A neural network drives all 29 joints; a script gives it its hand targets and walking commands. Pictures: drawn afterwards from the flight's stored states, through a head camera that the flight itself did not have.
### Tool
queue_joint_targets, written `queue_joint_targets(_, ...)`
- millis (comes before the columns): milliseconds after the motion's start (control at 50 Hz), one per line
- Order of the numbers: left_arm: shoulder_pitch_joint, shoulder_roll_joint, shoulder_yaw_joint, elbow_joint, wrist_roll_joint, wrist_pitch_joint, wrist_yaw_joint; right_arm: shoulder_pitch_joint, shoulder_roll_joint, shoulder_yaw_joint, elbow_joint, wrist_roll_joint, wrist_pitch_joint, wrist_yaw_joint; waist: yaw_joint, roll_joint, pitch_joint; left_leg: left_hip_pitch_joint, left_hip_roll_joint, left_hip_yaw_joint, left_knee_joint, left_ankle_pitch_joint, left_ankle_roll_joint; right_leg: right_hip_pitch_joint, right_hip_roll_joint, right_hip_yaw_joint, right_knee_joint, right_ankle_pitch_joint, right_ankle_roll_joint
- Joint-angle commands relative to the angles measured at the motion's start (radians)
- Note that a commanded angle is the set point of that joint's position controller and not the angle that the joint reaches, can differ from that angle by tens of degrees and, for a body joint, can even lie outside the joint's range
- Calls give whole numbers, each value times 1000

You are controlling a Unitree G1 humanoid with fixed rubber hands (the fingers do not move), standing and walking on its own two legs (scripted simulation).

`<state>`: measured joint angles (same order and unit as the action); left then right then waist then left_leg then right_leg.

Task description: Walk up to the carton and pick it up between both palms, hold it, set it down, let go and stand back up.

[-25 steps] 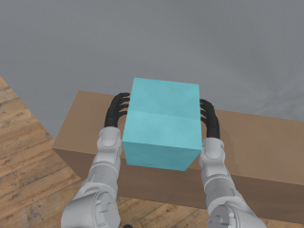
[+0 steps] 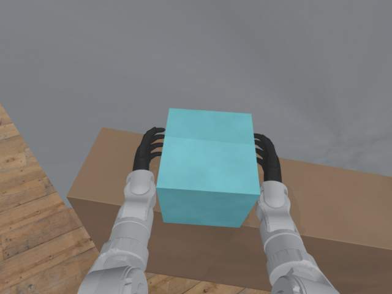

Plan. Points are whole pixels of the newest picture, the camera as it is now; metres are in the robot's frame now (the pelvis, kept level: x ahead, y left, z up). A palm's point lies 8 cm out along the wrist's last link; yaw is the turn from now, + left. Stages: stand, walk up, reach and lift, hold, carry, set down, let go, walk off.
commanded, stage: reach and lift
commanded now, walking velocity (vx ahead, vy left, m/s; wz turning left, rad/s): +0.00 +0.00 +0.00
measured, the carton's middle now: (205, 170) +0.39 -0.03 +0.03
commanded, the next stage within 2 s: hold in 1.72 s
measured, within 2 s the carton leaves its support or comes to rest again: neither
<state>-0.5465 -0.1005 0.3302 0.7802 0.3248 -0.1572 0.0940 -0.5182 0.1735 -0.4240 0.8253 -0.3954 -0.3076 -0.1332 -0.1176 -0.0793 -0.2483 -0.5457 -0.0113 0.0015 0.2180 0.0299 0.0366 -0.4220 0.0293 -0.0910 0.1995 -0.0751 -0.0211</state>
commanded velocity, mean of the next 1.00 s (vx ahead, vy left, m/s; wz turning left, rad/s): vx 0.00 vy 0.00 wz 0.00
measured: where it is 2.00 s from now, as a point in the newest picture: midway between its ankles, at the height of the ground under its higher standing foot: outside the picture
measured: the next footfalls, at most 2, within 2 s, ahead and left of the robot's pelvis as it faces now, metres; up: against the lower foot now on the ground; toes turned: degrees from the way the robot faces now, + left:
none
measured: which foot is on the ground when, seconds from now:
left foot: down 0.00-1.00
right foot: down 0.00-1.00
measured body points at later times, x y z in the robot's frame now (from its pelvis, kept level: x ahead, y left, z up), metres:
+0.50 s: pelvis +0.00 -0.01 +0.01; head +0.00 +0.03 +0.45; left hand +0.40 +0.11 +0.11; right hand +0.37 -0.16 +0.11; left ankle +0.06 +0.09 -0.75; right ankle -0.01 -0.11 -0.74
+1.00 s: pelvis +0.01 -0.03 +0.00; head +0.00 -0.01 +0.45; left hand +0.39 +0.12 +0.14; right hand +0.38 -0.15 +0.14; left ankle +0.06 +0.09 -0.74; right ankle -0.01 -0.11 -0.74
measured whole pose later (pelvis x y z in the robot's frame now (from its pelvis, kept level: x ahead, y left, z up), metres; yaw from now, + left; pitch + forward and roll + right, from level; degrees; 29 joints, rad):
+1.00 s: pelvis +0.01 -0.03 +0.00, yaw +1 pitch -1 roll -1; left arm -0.53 -0.03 0.20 0.21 0.18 0.50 0.07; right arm -0.52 0.05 -0.01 0.38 0.07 0.28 -0.27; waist -0.05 -0.04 0.00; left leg -0.20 0.01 -0.02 0.28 -0.06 0.00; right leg -0.05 0.05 -0.10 0.22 -0.15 -0.05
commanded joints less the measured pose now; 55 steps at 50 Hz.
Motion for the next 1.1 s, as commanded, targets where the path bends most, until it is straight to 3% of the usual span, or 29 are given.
queue_joint_targets(0,-709,-629,-450,-207,-1,-40,-73,-597,480,402,-199,-4,-73,128,7,194,-610,639,43,-61,87,101,-72,81,-10,2,16,188,14)
queue_joint_targets(160,-643,-539,-437,-220,-35,147,-91,-634,354,391,-214,126,108,123,35,146,-319,672,72,-68,40,-62,-66,107,-22,-22,-31,-17,23)
queue_joint_targets(320,-662,-586,-525,-383,-98,253,-111,-679,343,502,-356,245,194,105,34,126,-364,758,67,-58,75,89,-53,208,-14,-3,-43,96,12)
queue_joint_targets(580,-628,-530,-638,-589,-201,426,-137,-703,361,687,-552,406,351,37,71,105,-293,667,35,-42,76,10,-13,319,-17,38,-4,128,36)
queue_joint_targets(720,-628,-514,-672,-704,-248,523,-141,-705,397,766,-651,478,455,-10,83,113,-300,640,19,-38,89,37,-6,370,-15,56,20,198,59)
queue_joint_targets(900,-639,-470,-644,-762,-265,573,-192,-693,390,784,-725,507,519,-56,50,92,-320,603,-7,-45,83,48,1,461,-22,59,47,368,94)
queue_joint_targets(1080,-628,-439,-602,-789,-234,627,-219,-690,343,761,-732,528,551,-73,41,91,-260,643,-6,-45,67,33,-15,447,-12,34,32,341,97)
